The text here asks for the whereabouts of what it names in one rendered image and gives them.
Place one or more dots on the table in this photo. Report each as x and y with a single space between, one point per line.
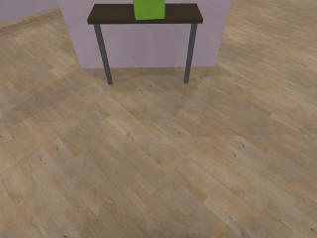
116 14

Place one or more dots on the carton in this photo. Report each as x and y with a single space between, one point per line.
149 9

